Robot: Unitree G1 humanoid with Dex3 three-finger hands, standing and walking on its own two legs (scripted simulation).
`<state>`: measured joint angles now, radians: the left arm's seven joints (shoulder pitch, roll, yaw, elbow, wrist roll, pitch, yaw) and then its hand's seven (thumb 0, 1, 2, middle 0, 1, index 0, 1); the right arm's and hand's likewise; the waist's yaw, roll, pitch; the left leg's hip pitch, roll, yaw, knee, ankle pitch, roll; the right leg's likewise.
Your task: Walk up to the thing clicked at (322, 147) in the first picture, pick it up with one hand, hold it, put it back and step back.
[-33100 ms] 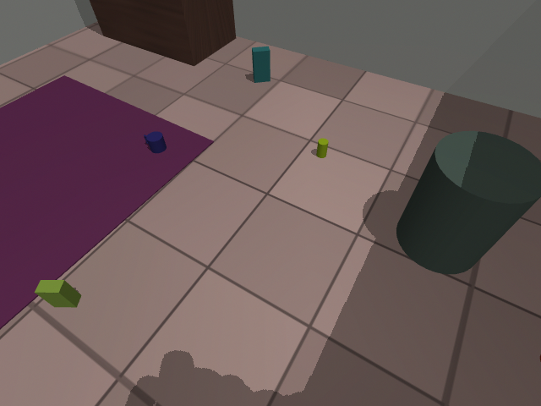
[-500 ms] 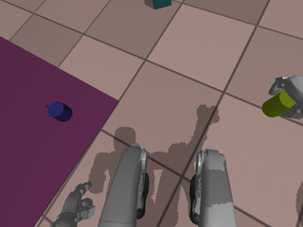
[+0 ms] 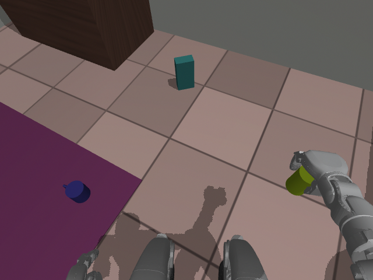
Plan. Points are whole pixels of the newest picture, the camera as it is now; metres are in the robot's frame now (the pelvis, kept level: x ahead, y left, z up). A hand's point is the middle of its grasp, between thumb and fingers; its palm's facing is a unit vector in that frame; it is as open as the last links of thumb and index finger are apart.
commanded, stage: lift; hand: right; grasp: from above
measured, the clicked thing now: (302, 180) +0.37 -0.27 -0.12
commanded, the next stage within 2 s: hold in 0.32 s
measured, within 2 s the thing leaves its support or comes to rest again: neither
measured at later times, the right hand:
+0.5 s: hand (314, 160) +0.36 -0.24 +0.00, palm faces -0.44 +0.08 -0.90, open 7.9 cm
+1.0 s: hand (312, 149) +0.37 -0.22 +0.04, palm faces -0.45 +0.05 -0.89, open 7.8 cm
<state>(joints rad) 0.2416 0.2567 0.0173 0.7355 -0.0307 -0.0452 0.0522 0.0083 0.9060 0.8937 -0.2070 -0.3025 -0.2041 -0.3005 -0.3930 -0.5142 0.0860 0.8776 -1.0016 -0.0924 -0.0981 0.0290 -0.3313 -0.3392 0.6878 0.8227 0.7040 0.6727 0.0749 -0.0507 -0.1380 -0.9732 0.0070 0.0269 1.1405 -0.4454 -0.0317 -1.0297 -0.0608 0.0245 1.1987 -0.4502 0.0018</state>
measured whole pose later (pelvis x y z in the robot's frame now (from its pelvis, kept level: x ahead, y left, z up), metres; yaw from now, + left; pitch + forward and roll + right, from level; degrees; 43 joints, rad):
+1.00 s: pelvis +0.06 +0.00 +0.09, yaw +1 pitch +5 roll +0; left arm 0.24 0.26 0.05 0.71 -0.05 0.02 0.04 0.01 0.91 0.89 -0.21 -0.30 -0.20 -0.30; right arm -0.30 -0.40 0.19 0.75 -0.99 0.01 -0.01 0.07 -0.34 -0.21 0.77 0.74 0.82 0.55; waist 0.01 -0.05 -0.06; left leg -0.39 0.02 -0.02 0.61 -0.31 -0.03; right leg -0.40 -0.04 -0.05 0.62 -0.30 0.01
